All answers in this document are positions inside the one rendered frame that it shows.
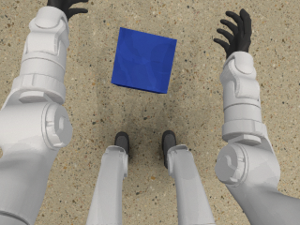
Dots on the robot right thigh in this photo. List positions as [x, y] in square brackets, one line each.
[193, 207]

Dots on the left robot hand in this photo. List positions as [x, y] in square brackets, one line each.
[65, 5]

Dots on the carton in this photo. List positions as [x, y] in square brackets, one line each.
[143, 61]

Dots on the left robot upper arm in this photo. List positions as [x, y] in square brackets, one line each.
[31, 135]

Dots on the right robot foot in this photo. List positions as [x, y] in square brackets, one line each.
[168, 141]

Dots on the left robot forearm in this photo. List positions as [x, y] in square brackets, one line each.
[44, 60]

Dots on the right robot upper arm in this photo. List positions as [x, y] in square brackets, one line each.
[251, 174]

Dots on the right robot forearm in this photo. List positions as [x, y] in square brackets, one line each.
[242, 103]

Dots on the right robot hand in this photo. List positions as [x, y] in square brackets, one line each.
[240, 40]

